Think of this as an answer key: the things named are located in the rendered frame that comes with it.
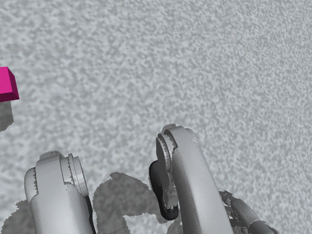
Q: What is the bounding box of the carton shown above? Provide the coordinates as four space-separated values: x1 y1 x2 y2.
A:
0 66 20 102

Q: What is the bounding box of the right robot arm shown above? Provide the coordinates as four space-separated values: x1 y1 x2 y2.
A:
248 220 280 234

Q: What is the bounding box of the left robot foot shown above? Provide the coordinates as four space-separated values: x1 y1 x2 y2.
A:
85 196 96 234

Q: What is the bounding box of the right robot hand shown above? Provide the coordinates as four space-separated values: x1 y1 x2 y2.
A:
219 191 260 234

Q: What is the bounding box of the right robot foot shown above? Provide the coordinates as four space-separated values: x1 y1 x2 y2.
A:
149 160 179 220

